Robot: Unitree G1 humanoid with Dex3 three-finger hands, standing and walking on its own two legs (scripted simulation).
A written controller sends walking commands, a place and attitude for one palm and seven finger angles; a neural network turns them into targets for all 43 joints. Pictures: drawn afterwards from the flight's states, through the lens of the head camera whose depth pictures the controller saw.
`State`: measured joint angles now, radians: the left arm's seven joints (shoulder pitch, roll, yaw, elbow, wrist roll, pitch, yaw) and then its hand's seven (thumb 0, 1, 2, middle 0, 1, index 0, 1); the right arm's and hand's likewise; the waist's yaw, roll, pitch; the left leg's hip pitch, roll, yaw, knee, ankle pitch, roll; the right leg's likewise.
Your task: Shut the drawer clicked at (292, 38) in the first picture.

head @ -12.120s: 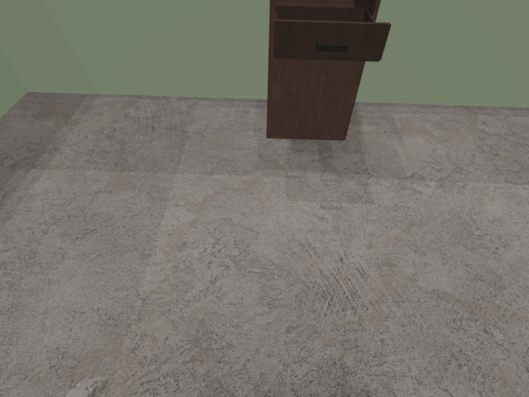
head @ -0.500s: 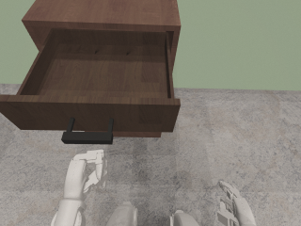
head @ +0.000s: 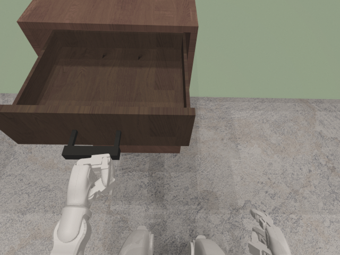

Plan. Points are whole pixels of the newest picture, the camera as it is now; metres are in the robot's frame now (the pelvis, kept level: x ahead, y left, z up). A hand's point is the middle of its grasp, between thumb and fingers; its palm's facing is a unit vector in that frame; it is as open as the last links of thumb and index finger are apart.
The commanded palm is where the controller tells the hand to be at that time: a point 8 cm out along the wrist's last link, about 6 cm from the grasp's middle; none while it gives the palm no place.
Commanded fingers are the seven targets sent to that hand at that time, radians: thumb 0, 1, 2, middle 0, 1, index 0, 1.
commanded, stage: push the drawer shut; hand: left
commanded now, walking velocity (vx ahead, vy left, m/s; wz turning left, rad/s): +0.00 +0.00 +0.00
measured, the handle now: (94, 143) +0.35 +0.19 +0.04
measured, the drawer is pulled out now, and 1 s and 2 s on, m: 0.29 0.17 0.06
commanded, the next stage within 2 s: none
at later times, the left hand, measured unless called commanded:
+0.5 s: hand (115, 152) +0.34 +0.14 +0.03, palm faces +0.00 -1.00 -0.06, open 3.2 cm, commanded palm +0.33 +0.19 +0.05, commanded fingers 0.00 0.90 0.90 -1.40 -1.60 -1.40 -1.60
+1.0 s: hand (118, 128) +0.40 +0.15 +0.03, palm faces +0.02 -1.00 -0.04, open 3.3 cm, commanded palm +0.39 +0.19 +0.05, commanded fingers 0.00 0.90 0.90 -1.40 -1.60 -1.40 -1.60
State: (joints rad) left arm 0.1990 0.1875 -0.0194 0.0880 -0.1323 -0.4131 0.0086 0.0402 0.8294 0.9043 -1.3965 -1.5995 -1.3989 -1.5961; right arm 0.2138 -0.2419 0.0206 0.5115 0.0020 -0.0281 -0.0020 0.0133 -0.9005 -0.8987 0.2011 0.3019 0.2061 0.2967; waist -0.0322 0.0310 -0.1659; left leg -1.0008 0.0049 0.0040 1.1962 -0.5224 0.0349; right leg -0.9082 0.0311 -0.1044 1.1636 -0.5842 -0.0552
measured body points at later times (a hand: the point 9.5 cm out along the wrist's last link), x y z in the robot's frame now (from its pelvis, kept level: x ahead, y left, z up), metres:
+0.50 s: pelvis -0.02 +0.00 +0.00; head +0.07 +0.00 +0.44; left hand +0.33 +0.20 +0.04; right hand +0.13 -0.25 -0.11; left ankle +0.03 +0.10 -0.64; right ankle -0.01 -0.09 -0.64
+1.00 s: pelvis -0.01 +0.02 +0.00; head +0.09 +0.02 +0.44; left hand +0.40 +0.20 +0.04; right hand +0.07 -0.25 -0.11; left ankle +0.03 +0.10 -0.64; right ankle -0.01 -0.09 -0.64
